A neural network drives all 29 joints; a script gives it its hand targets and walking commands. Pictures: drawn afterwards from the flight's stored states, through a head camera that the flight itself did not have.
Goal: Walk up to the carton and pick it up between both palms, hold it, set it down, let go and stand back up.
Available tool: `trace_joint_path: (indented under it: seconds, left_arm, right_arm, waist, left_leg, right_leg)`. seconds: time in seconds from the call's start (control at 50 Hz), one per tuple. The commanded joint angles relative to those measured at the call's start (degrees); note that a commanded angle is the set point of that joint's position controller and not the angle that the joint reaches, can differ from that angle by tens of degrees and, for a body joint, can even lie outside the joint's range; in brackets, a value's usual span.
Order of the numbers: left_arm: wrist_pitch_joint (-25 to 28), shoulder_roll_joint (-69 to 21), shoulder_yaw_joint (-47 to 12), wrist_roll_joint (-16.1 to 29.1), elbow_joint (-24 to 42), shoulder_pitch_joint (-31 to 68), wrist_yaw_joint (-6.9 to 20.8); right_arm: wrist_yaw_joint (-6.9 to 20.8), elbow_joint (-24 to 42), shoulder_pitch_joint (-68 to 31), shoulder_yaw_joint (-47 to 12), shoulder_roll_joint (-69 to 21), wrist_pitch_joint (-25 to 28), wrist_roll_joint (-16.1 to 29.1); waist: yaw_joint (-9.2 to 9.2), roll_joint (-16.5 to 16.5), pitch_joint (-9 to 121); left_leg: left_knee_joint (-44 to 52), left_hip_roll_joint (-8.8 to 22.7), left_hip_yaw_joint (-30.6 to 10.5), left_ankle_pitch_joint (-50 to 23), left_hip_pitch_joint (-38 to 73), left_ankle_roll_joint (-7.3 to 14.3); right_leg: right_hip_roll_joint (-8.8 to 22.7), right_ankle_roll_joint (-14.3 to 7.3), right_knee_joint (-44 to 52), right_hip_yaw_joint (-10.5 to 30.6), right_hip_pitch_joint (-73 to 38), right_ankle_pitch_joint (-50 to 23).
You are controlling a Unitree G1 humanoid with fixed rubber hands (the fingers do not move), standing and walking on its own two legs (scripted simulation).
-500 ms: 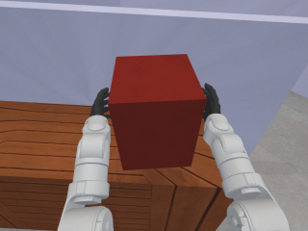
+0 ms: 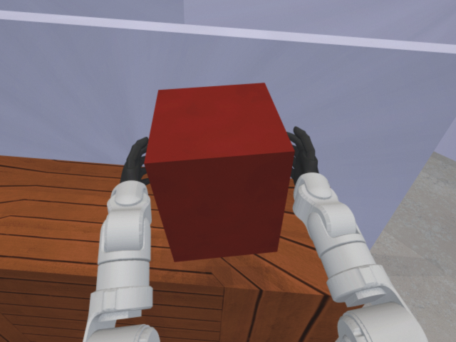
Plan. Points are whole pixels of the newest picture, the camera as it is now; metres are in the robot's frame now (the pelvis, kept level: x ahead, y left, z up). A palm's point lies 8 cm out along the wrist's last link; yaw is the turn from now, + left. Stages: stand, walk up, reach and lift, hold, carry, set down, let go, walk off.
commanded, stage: hold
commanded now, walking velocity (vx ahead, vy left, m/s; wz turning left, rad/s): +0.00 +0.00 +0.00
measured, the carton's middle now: (219, 172) +0.40 +0.01 +0.14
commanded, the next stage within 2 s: none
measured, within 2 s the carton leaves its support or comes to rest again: neither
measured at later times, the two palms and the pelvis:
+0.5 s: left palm (136, 179) +0.34 +0.14 +0.18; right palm (314, 171) +0.33 -0.15 +0.19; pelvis -0.01 +0.00 +0.00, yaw -2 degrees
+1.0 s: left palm (136, 174) +0.35 +0.15 +0.18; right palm (312, 168) +0.34 -0.14 +0.19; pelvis -0.02 +0.00 +0.00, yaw -1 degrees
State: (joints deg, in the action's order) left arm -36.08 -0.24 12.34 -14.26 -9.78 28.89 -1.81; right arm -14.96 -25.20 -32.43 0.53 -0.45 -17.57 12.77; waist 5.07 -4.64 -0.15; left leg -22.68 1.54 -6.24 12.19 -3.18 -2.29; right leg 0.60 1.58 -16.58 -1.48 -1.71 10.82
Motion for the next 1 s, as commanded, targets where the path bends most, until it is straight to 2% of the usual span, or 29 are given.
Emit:
trace_joint_path:
  seconds: [0.0,0.02,0.04,0.12,0.14,0.16,0.18,0.24,0.3,0.32,0.34,0.4,0.46,0.5,0.52,0.56,0.6,0.66,0.68,0.7,0.74,0.76,0.82,0.9,0.96,0.98]
  left_arm:
    - [3.96,-37.33,-33.66,9.79,14.21,44.79,9.13]
    - [3.77,-37.41,-33.94,9.92,14.56,45.51,8.96]
    - [3.54,-37.41,-33.85,9.63,14.85,44.84,8.9]
    - [2.71,-37.02,-33.58,10.23,15.95,43.1,8.44]
    - [2.35,-35.47,-31.6,8.95,14.03,41.8,8.6]
    - [2.0,-35.78,-31.39,9.02,14.42,40.6,8.82]
    - [1.96,-35.74,-31.75,9.37,16.99,41.52,8.82]
    - [1.09,-34.58,-30.64,9.01,16.9,40.54,9.2]
    - [0.92,-33.13,-28.41,7.91,16.05,43.1,9.6]
    - [0.78,-33.55,-28.63,7.76,15.78,43.15,9.64]
    - [0.81,-33.57,-28.89,8.15,16.43,44.03,9.74]
    - [0.67,-33.82,-28.85,8.19,15.72,45.68,10.2]
    - [0.23,-33.44,-27.7,7.92,12.69,46.12,10.99]
    - [0.2,-33.78,-27.99,8.09,12.39,47.05,11.37]
    - [-0.05,-33.76,-27.42,7.79,10.67,46.78,11.5]
    - [0.18,-33.95,-27.17,7.7,11.01,48.11,11.78]
    - [0.26,-33.62,-26.16,7.36,9.74,49.0,12.01]
    - [0.76,-35.17,-27.73,8.2,9.67,51.75,11.58]
    - [0.78,-35.26,-26.72,7.3,7.55,51.94,11.47]
    - [0.76,-35.67,-26.83,7.47,7.47,52.03,11.38]
    - [1.02,-36.16,-27.0,7.34,7.33,51.9,11.03]
    - [0.81,-37.12,-27.08,7.22,6.31,50.64,10.79]
    - [1.57,-37.77,-28.44,8.17,8.07,51.88,10.04]
    - [1.83,-37.39,-27.72,8.1,9.0,49.19,9.52]
    - [1.81,-37.12,-28.22,8.23,11.37,47.82,9.34]
    - [1.76,-36.26,-27.6,7.72,12.04,47.85,9.42]
  right_arm:
    - [7.83,19.53,-47.05,-24.79,-31.58,2.32,5.3]
    - [7.81,18.9,-46.71,-24.59,-31.14,2.21,4.98]
    - [7.91,19.48,-47.25,-24.43,-30.97,2.36,5.06]
    - [7.78,23.46,-48.68,-26.82,-30.89,2.04,6.12]
    - [7.69,21.68,-47.08,-26.36,-30.18,1.35,5.81]
    - [7.6,23.55,-47.46,-27.32,-30.81,1.31,6.44]
    - [7.42,23.57,-47.08,-28.4,-31.53,1.02,6.56]
    - [7.03,25.74,-48.17,-29.26,-31.32,0.61,7.2]
    - [6.91,23.56,-49.21,-28.69,-32.46,-0.28,6.41]
    - [6.97,24.14,-49.99,-28.52,-32.49,-0.11,6.42]
    - [7.0,24.27,-50.09,-28.35,-32.81,-0.22,6.09]
    - [7.12,21.14,-49.23,-27.21,-32.99,-0.7,5.78]
    - [6.79,20.78,-50.53,-25.59,-32.68,-0.96,4.84]
    - [6.75,19.91,-50.93,-25.01,-33.34,-0.9,4.76]
    - [6.74,19.49,-51.48,-24.21,-32.78,-0.81,4.43]
    - [7.0,18.02,-51.07,-23.63,-33.18,-0.79,3.91]
    - [7.15,16.55,-51.61,-22.51,-33.01,-0.73,3.7]
    - [8.06,15.14,-53.62,-21.39,-32.93,-0.02,3.78]
    - [8.3,13.63,-54.22,-20.23,-32.82,0.06,3.06]
    - [8.56,13.39,-54.67,-19.71,-32.78,0.33,2.69]
    - [9.0,11.98,-54.51,-19.42,-32.36,0.73,3.09]
    - [9.17,13.44,-55.78,-19.86,-31.86,1.07,3.09]
    - [9.34,14.65,-57.35,-20.96,-33.05,1.95,3.67]
    - [9.19,15.99,-55.67,-22.84,-33.02,1.93,4.55]
    - [8.64,18.09,-53.92,-24.68,-33.1,1.74,5.52]
    - [8.5,17.41,-53.43,-24.71,-33.1,1.47,5.75]
  waist:
    - [2.35,10.41,23.33]
    - [3.07,11.52,23.12]
    - [2.55,12.13,23.89]
    - [1.29,9.35,25.66]
    - [0.65,8.57,22.76]
    - [-0.04,7.74,24.12]
    - [-0.19,7.58,25.3]
    - [-0.79,6.16,25.42]
    - [-1.77,4.81,23.1]
    - [-1.91,5.43,23.18]
    - [-1.6,4.27,23.12]
    - [-0.6,5.83,22.1]
    - [0.02,4.69,20.89]
    - [0.59,5.57,21.33]
    - [0.47,5.27,20.48]
    - [0.89,6.66,21.53]
    - [0.86,6.17,20.54]
    - [1.24,8.42,21.38]
    - [1.12,8.9,19.82]
    - [1.07,8.56,20.19]
    - [1.57,9.62,21.15]
    - [1.01,9.64,21.45]
    - [1.18,9.68,24.42]
    - [0.28,7.43,25.74]
    - [0.16,6.79,26.03]
    - [-0.57,7.11,25.01]
  left_leg:
    - [1.0,-4.83,5.35,-25.51,10.73,-3.03]
    - [0.86,-4.73,5.38,-25.98,11.38,-3.24]
    - [0.47,-4.74,5.36,-26.86,11.66,-3.48]
    - [0.47,-4.78,5.38,-28.11,11.28,-2.81]
    - [1.12,-4.84,5.71,-26.08,10.24,-2.42]
    - [1.18,-5.07,5.81,-25.92,9.8,-1.76]
    - [1.11,-5.16,6.03,-27.41,10.43,-1.89]
    - [1.22,-5.47,6.47,-26.58,10.03,-1.36]
    - [2.74,-5.55,6.74,-20.03,7.67,-0.1]
    - [3.07,-5.41,7.02,-19.31,7.6,-0.09]
    - [3.12,-5.43,7.08,-18.89,7.16,0.14]
    - [3.85,-5.35,7.25,-17.41,7.84,0.03]
    - [4.11,-5.59,7.29,-15.33,6.74,0.53]
    - [4.39,-5.73,7.53,-13.88,7.0,0.55]
    - [4.47,-5.81,7.84,-13.48,6.55,0.74]
    - [4.79,-5.79,7.74,-12.92,6.66,0.54]
    - [4.92,-5.83,8.04,-11.78,6.03,0.76]
    - [4.84,-5.38,7.57,-11.82,6.19,-0.08]
    - [5.14,-5.33,7.53,-10.49,6.04,0.01]
    - [5.4,-5.22,7.43,-9.78,5.85,0.25]
    - [4.86,-4.88,7.08,-11.87,7.06,-0.45]
    - [4.58,-4.89,7.05,-12.95,7.48,-0.4]
    - [3.49,-4.93,6.78,-15.68,8.41,-0.69]
    - [2.68,-4.96,6.6,-20.25,9.37,-0.69]
    - [1.66,-5.26,6.59,-23.86,10.06,-0.85]
    - [1.93,-5.2,6.6,-23.47,9.41,-0.87]
  right_leg:
    - [-5.36,0.55,0.52,-3.08,-2.01,-18.13]
    - [-5.09,0.37,0.5,-3.24,-1.09,-18.46]
    - [-5.52,0.16,0.43,-3.34,-1.15,-17.76]
    - [-5.85,0.37,0.24,-2.8,-2.43,-20.5]
    - [-5.48,0.58,0.49,-2.8,-2.63,-19.21]
    - [-5.26,0.61,0.37,-2.16,-4.21,-20.86]
    - [-5.53,0.94,-0.03,-2.26,-5.14,-22.94]
    - [-5.38,1.12,-0.06,-2.23,-5.88,-24.36]
    - [-4.94,1.46,0.47,-1.83,-5.12,-19.63]
    - [-4.76,1.48,0.48,-1.91,-4.84,-18.74]
    - [-4.94,1.56,0.4,-1.93,-5.04,-18.55]
    - [-4.63,1.52,0.69,-1.79,-4.09,-17.03]
    - [-4.38,1.82,1.11,-1.89,-3.75,-15.91]
    - [-4.16,1.79,1.21,-1.82,-3.48,-14.5]
    - [-4.05,1.69,1.5,-1.83,-3.12,-13.63]
    - [-4.1,1.54,1.45,-2.08,-3.29,-12.22]
    - [-3.85,1.48,1.75,-2.02,-2.52,-10.89]
    - [-4.17,0.81,1.78,-2.54,-1.16,-7.56]
    - [-3.95,0.75,2.13,-2.56,-0.41,-5.7]
    - [-3.88,0.49,2.24,-2.67,-0.56,-4.55]
    - [-4.24,0.14,2.08,-2.89,-0.21,-5.7]
    - [-4.48,-0.1,2.3,-2.83,-0.57,-6.17]
    - [-4.63,-0.05,1.69,-3.03,-1.2,-8.18]
    - [-5.2,0.33,1.39,-2.84,-2.99,-12.22]
    - [-5.42,0.72,0.98,-2.93,-4.07,-16.56]
    - [-5.39,0.91,0.93,-2.74,-4.29,-16.09]
